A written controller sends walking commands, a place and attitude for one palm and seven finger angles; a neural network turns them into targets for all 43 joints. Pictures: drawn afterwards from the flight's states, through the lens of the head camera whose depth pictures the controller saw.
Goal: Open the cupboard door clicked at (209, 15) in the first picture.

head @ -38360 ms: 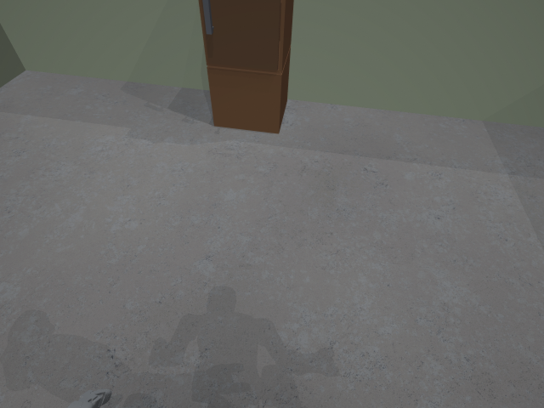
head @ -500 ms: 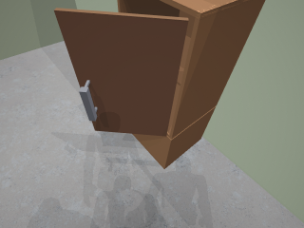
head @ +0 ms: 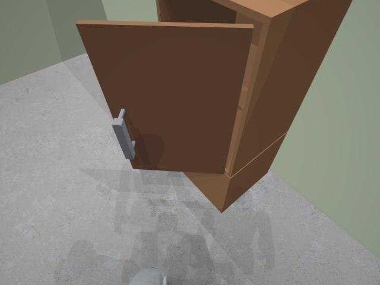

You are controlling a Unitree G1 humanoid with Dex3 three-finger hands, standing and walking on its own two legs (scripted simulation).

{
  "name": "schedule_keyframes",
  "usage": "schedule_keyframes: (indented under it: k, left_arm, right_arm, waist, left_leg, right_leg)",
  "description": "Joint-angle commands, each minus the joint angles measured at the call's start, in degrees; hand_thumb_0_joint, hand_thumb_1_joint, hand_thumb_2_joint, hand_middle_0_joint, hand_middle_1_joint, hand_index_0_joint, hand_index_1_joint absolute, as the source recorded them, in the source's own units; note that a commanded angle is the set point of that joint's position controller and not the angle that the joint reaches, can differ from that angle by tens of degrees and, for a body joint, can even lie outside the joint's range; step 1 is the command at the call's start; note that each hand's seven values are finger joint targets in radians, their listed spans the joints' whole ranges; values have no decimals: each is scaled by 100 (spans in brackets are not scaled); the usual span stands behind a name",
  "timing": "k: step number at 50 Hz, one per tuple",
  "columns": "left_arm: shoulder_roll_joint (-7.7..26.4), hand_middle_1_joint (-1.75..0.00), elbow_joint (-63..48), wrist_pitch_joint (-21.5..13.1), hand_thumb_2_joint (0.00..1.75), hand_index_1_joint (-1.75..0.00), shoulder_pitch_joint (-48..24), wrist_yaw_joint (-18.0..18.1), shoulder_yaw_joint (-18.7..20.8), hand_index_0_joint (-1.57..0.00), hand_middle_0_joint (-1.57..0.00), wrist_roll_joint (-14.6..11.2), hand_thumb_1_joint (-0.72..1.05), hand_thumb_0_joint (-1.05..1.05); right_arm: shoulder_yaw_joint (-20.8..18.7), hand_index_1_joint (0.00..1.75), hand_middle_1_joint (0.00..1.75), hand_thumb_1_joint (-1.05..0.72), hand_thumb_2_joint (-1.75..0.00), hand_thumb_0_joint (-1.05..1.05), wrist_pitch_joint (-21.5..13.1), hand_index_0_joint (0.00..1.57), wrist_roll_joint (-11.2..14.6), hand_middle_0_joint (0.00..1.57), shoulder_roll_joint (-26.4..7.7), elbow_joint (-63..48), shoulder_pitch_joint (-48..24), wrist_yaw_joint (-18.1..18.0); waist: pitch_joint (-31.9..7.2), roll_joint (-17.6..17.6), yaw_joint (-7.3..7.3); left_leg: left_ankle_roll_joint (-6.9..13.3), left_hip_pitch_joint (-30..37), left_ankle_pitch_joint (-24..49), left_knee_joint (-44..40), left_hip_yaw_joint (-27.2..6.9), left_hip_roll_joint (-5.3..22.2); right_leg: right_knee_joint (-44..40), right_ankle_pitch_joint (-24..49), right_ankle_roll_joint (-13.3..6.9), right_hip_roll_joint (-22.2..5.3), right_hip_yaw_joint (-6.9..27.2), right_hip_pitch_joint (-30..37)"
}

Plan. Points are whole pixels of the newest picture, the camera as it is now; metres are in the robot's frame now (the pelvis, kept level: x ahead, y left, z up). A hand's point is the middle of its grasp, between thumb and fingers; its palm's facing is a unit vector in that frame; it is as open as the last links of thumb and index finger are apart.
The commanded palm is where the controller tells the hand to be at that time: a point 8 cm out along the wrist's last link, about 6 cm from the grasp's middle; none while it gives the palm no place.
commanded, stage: come to a stop and stand still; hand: left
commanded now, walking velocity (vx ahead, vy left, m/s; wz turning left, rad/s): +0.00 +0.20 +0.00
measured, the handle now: (126, 134) +0.53 +0.25 -0.09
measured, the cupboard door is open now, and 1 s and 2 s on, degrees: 46 46 46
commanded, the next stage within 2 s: look again from close up in 0.96 s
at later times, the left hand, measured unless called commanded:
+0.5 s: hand out of the picture +0.05 +0.24 -0.17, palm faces +0.00 -0.98 -0.20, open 7.3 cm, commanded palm none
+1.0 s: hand out of the picture -0.03 +0.17 -0.18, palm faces +0.05 -0.99 -0.13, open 7.3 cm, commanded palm none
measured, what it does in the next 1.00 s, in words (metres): steps on the spot: left foot, then right foot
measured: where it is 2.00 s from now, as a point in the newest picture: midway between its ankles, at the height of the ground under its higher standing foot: outside the picture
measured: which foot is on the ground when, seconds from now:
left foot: up 0.00-0.12, down 0.14-0.56, up 0.58-0.78, down 0.80-1.00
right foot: down 0.00-0.12, up 0.14-0.52, down 0.54-1.00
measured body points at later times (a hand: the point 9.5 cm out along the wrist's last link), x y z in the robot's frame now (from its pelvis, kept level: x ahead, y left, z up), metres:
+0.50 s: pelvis +0.00 +0.06 +0.00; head +0.03 +0.06 +0.45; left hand +0.05 +0.29 -0.16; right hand +0.03 -0.18 -0.15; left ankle +0.05 +0.17 -0.74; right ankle -0.04 -0.04 -0.72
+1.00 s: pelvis -0.01 +0.02 +0.00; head -0.01 +0.03 +0.45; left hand -0.03 +0.22 -0.16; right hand -0.02 -0.19 -0.16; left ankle -0.01 +0.15 -0.74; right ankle -0.04 -0.05 -0.74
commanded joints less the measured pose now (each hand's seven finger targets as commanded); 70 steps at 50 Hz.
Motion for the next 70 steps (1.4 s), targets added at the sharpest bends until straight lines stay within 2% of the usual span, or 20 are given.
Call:
schedule_keyframes:
  k: [1, 4, 5, 6, 7, 8, 12, 17, 25, 26, 28, 29, 36, 43, 51, 52, 55, 58, 65, 70]
  left_arm:
    - [1442, -30, -289, -13, 90, -30, 190, 28, 363, -20, -20, 5, 90, 0]
    - [1400, -30, -310, 76, 90, -30, 78, 11, 351, -20, -20, -2, 90, 0]
    - [1131, -30, -334, 123, 90, -30, 165, 4, 283, -20, -20, -22, 90, 0]
    - [653, -30, -385, 186, 90, -30, 374, -5, 191, -20, -20, -88, 90, 0]
    - [466, -30, -464, 259, 90, -30, 359, 53, 99, -20, -20, -95, 90, 0]
    - [525, -30, -475, 264, 90, -30, 365, 65, 103, -20, -20, -105, 90, 0]
    - [575, -30, -53, 167, 90, -30, 449, -91, 88, -20, -20, -67, 90, 0]
    - [520, -30, -94, 268, 90, -30, 157, -133, 39, -20, -20, -91, 90, 0]
    - [259, -30, 20, 211, 90, -30, 582, -134, 62, -20, -20, -120, 90, 0]
    - [364, -30, 63, 178, 90, -30, 709, -114, 69, -20, -20, -98, 90, 0]
    - [852, -30, 29, 89, 90, -30, 593, -43, 86, -20, -20, -65, 90, 0]
    - [856, -30, -52, 74, 90, -30, 381, -45, 37, -20, -20, -89, 90, 0]
    - [510, -30, 134, -88, 90, -30, 327, -26, -61, -20, -20, -142, 90, 0]
    - [318, -30, 493, -52, 90, -30, 559, 6, -129, -20, -20, -209, 90, 0]
    - [186, -30, 736, -81, 90, -30, 723, -5, -211, -20, -20, -188, 90, 0]
    - [1240, -30, 220, -189, 90, -30, 738, 78, -233, -20, -20, -37, 90, 0]
    - [802, -30, 222, -268, 90, -30, 744, 116, -63, -20, -20, -95, 90, 0]
    - [766, -30, 132, -244, 90, -30, 658, 108, -17, -20, -20, -90, 90, 0]
    - [890, -30, -9, -184, 90, -30, 440, 51, -23, -20, -20, -113, 90, 0]
    - [978, -30, 20, -148, 90, -30, 389, 14, -72, -20, -20, -127, 90, 0]
  right_arm:
    - [-21, 30, 30, -90, -90, 0, -106, 20, 56, 20, -172, -434, -31, 36]
    - [-50, 30, 30, -90, -90, 0, -229, 20, 52, 20, -256, -302, 497, -7]
    - [-90, 30, 30, -90, -90, 0, -294, 20, 33, 20, -489, -188, 850, -50]
    - [-207, 30, 30, -90, -90, 0, -358, 20, -19, 20, -1081, -210, 1092, -89]
    - [-213, 30, 30, -90, -90, 0, -312, 20, -7, 20, -1300, -262, 1192, -154]
    - [-169, 30, 30, -90, -90, 0, -291, 20, -70, 20, -1250, -353, 901, -175]
    - [39, 30, 30, -90, -90, 0, -451, 20, -71, 20, -665, -344, 22, -277]
    - [-50, 30, 30, -90, -90, 0, -360, 20, -80, 20, -811, -59, 571, -386]
    - [-139, 30, 30, -90, -90, 0, -271, 20, -77, 20, -891, 56, 504, -313]
    - [-116, 30, 30, -90, -90, 0, -263, 20, -44, 20, -735, 66, 503, -286]
    - [66, 30, 30, -90, -90, 0, -228, 20, 21, 20, -76, -41, 289, -234]
    - [81, 30, 30, -90, -90, 0, -213, 20, -8, 20, -126, -58, 194, -202]
    - [159, 30, 30, -90, -90, 0, -214, 20, 7, 20, 47, 497, 648, -241]
    - [222, 30, 30, -90, -90, 0, -387, 20, 30, 20, -52, 858, 799, -370]
    - [260, 30, 30, -90, -90, 0, -363, 20, 41, 20, 37, 888, 779, -371]
    - [166, 30, 30, -90, -90, 0, -413, 20, -24, 20, -748, 201, 500, -288]
    - [20, 30, 30, -90, -90, 0, -519, 20, -9, 20, -409, 219, 713, -353]
    - [-16, 30, 30, -90, -90, 0, -442, 20, -6, 20, -435, 140, 687, -305]
    - [21, 30, 30, -90, -90, 0, -443, 20, -21, 20, -689, 86, 471, -247]
    - [85, 30, 30, -90, -90, 0, -463, 20, -24, 20, -839, 65, 264, -229]
  waist:
    - [-224, -1018, 122]
    - [-488, -893, -157]
    - [-783, -215, -273]
    - [-987, 1583, -334]
    - [-994, 1829, -414]
    - [-750, 1243, -316]
    - [-399, 1458, -4]
    - [-543, 777, -275]
    - [-765, 801, -83]
    - [-732, 475, -30]
    - [-193, -1165, -40]
    - [-186, -803, -31]
    - [-76, -412, -161]
    - [-183, 767, -63]
    - [99, 148, -98]
    - [638, 465, -262]
    - [-643, -48, -182]
    - [-460, -606, -187]
    - [195, 329, -166]
    - [2, 276, -95]
  left_leg:
    - [-32, 489, 253, -1116, 396, -169]
    - [18, 1749, 1016, -2456, 593, -273]
    - [91, 2378, 1536, -2896, 383, 19]
    - [599, 2772, 2871, -3244, -1370, 1379]
    - [1134, 1997, 3123, -3749, -2087, 1987]
    - [1508, 1529, 2198, -3902, -2030, 2168]
    - [1150, 1163, 2008, -4014, -1156, 1312]
    - [1357, 1980, 3144, -3770, -1283, 1663]
    - [977, 1302, 1292, -3675, -1067, 1259]
    - [733, 939, 734, -3458, -802, 968]
    - [216, 200, -233, -2375, 126, 49]
    - [230, 513, -469, -1968, -14, 68]
    - [151, 1030, 130, -1969, 14, 96]
    - [393, 1882, 2325, -3171, -381, 594]
    - [343, 1853, 1291, -3555, -345, 447]
    - [352, 1541, 1800, -3033, -565, 149]
    - [417, 1450, 1132, -2487, -381, 130]
    - [475, 1281, 786, -2309, -305, 71]
    - [552, 1380, 1288, -3063, -551, 343]
    - [564, 1326, 1160, -3354, -651, 405]
  right_leg:
    - [-771, 2460, -804, -1095, 745, -123]
    - [-60, 1788, -506, -783, 539, -539]
    - [669, 1094, -318, -422, 315, -659]
    - [1751, -1228, 39, 307, -85, -1513]
    - [2621, -2236, 38, 514, 471, -1308]
    - [3075, -1927, -92, 374, 715, -1262]
    - [2808, -595, -50, 361, 782, -1083]
    - [1921, -1029, 16, 533, 608, -1105]
    - [-354, 42, -137, 721, 337, 389]
    - [-968, 324, -178, 597, 502, 843]
    - [-1946, -4, -671, -744, 1951, 446]
    - [-2015, -188, -938, -932, 1960, -54]
    - [-1323, 2197, -969, -309, 1193, 190]
    - [-1021, 1852, -265, 188, 941, 342]
    - [-1493, 1053, -277, 162, 1033, 243]
    - [-1384, 1650, -144, 181, 1044, -128]
    - [-1140, 2223, -310, -262, 1385, 537]
    - [-1359, 1468, -388, -320, 1453, 338]
    - [-1214, 432, -461, 112, 1091, -227]
    - [-1180, 514, -389, 134, 1008, 110]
